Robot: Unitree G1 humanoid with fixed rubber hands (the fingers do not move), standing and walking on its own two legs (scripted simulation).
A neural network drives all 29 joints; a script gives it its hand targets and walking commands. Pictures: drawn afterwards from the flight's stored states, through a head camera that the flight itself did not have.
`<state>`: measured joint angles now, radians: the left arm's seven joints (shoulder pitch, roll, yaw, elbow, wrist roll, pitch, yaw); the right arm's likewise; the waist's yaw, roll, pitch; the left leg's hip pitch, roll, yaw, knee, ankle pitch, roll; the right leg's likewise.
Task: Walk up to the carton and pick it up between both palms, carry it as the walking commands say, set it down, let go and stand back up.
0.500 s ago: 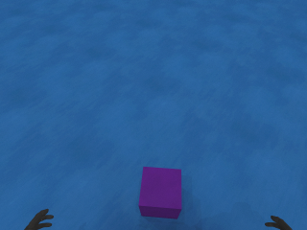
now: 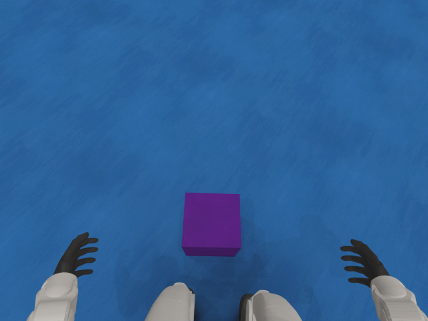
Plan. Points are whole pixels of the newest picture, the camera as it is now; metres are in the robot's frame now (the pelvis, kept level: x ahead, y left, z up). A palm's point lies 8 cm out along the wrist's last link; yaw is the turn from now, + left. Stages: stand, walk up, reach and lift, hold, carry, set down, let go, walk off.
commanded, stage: reach and lift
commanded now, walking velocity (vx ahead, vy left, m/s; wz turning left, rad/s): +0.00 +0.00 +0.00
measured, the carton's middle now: (211, 226) +0.40 +0.03 -0.64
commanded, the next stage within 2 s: none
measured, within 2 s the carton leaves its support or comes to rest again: neither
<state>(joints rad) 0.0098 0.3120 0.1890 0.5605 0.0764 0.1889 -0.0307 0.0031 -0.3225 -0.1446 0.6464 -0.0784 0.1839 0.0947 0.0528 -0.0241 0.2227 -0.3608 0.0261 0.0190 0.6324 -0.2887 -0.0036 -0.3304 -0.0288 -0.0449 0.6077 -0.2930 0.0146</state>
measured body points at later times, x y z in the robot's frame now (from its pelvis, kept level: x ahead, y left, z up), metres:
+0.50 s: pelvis -0.05 -0.02 -0.06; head +0.15 +0.00 +0.35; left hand +0.29 +0.28 -0.15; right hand +0.33 -0.23 -0.16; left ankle +0.03 +0.12 -0.73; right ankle +0.01 -0.13 -0.73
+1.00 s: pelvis -0.06 +0.01 -0.10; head +0.23 +0.01 +0.25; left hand +0.43 +0.23 -0.20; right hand +0.47 -0.16 -0.20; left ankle +0.03 +0.12 -0.73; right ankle +0.01 -0.13 -0.73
